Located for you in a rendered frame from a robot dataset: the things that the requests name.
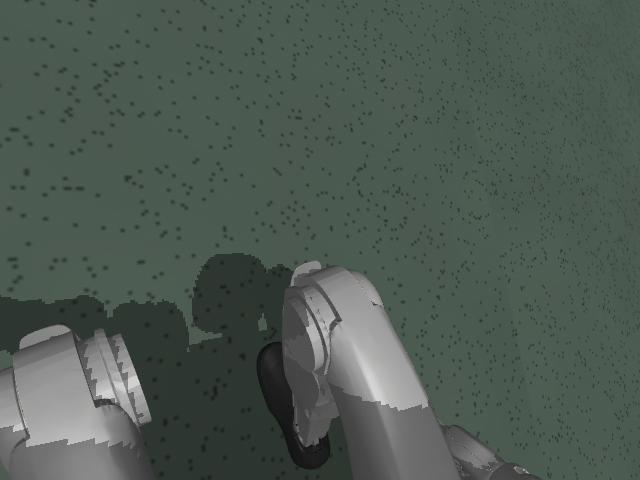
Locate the right robot arm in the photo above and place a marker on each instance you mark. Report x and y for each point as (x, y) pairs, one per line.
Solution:
(512, 471)

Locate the right robot hand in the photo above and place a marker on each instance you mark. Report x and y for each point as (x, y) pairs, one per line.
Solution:
(471, 455)

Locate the right robot foot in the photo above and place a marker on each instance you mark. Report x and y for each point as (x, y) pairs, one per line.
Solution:
(278, 397)

